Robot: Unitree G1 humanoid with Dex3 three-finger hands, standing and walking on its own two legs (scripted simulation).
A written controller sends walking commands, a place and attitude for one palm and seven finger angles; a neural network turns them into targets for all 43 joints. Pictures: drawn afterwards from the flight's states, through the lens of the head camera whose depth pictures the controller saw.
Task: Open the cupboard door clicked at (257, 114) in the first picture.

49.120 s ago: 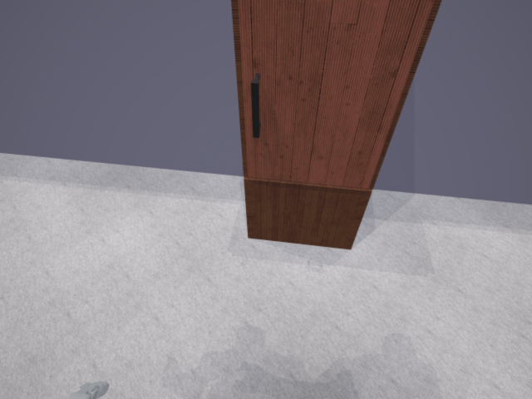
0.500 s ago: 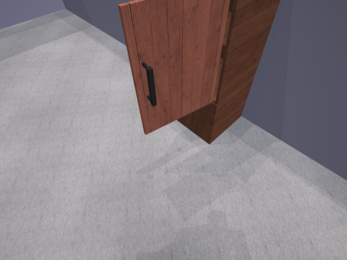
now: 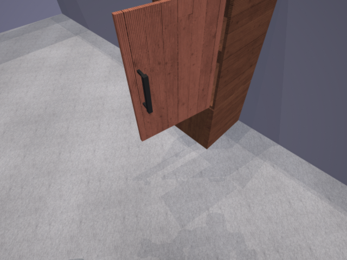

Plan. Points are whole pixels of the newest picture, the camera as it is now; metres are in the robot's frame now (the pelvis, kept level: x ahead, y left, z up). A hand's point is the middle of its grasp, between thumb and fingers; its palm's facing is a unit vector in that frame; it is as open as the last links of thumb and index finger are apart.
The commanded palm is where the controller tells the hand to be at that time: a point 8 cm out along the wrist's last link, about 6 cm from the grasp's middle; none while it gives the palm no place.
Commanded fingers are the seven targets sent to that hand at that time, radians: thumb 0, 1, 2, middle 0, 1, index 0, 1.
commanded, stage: look to check the result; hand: left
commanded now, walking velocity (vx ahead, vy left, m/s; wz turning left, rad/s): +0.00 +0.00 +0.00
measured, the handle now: (144, 92) +0.68 +0.15 -0.05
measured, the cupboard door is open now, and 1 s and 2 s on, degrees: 79 79 79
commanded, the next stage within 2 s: stand and wait in 0.50 s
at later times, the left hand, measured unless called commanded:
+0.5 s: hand out of the picture +0.09 +0.23 -0.15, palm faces -0.01 -0.94 -0.34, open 7.4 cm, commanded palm none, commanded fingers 0.00 0.90 0.90 -0.20 -0.30 -0.20 -0.30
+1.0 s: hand out of the picture +0.11 +0.23 -0.15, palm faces -0.03 -0.94 -0.34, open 7.4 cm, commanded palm none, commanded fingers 0.00 0.90 0.90 -0.20 -0.30 -0.20 -0.30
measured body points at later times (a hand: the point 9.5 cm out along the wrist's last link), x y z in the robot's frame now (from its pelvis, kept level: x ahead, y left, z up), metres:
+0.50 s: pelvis +0.02 -0.01 +0.00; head +0.04 -0.02 +0.45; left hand +0.09 +0.28 -0.13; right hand +0.08 -0.29 -0.15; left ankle +0.00 +0.12 -0.75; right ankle +0.00 -0.08 -0.75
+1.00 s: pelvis +0.02 -0.01 +0.00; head +0.04 -0.02 +0.45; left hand +0.11 +0.28 -0.13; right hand +0.08 -0.29 -0.15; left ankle +0.00 +0.12 -0.75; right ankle +0.00 -0.08 -0.75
